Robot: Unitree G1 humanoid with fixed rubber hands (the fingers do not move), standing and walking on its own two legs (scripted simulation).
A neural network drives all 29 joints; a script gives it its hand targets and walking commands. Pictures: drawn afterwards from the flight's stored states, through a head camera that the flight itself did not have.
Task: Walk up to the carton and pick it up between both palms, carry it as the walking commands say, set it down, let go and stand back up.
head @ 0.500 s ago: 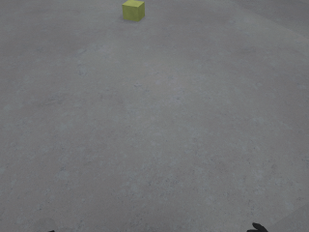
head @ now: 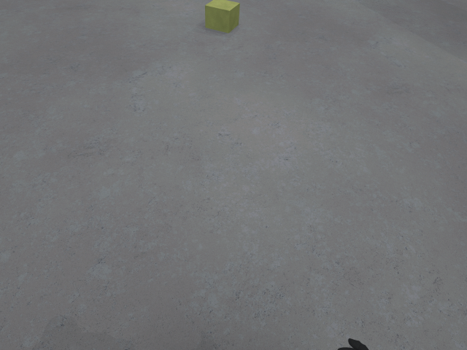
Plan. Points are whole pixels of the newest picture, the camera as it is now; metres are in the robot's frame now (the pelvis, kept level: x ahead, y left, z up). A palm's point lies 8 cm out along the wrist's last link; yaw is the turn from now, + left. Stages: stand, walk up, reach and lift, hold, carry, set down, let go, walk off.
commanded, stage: walk up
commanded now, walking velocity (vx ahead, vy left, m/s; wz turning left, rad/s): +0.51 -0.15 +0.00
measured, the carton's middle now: (222, 15) +3.25 +0.07 -0.65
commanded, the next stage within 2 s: none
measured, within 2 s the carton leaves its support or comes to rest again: neither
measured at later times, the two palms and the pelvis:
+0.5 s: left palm (163, 217) +0.43 +0.17 -0.12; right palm out of the picture +0.16 -0.29 -0.14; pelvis +0.25 -0.05 -0.01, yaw -1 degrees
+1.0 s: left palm (141, 179) +0.56 +0.25 -0.13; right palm (321, 177) +0.57 -0.24 -0.11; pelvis +0.51 +0.00 +0.01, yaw -1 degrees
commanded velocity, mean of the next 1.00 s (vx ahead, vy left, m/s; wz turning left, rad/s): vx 0.51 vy -0.06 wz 0.00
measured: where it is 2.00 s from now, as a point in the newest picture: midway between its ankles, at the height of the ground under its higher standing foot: (224, 193)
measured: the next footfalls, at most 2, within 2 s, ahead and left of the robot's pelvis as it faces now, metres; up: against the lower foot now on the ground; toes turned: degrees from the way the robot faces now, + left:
right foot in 0.42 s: +0.35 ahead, -0.18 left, +0.00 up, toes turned -10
left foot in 0.82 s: +0.59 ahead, +0.09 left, +0.00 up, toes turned +8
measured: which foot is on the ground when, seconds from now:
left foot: down 0.00-0.44, up 0.46-0.80, down 0.82-1.00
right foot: up 0.00-0.40, down 0.42-0.82, up 0.84-1.00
